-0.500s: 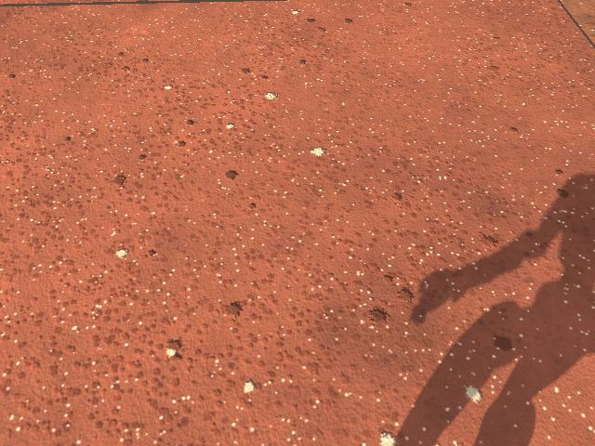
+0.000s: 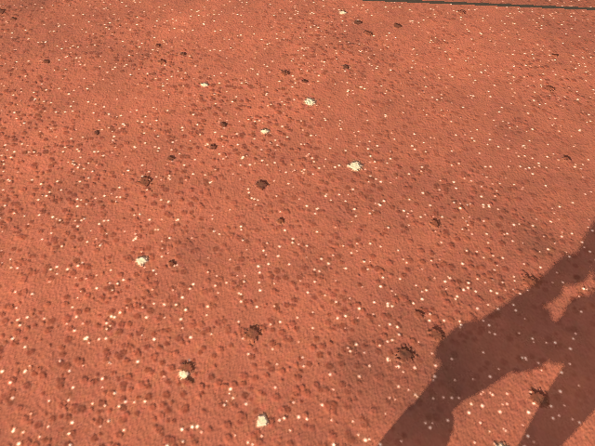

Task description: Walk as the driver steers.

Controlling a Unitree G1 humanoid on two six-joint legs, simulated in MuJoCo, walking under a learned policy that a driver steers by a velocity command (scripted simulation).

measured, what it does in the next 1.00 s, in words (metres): stands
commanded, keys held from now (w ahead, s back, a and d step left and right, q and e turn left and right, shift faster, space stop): no key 0.90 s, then w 0.10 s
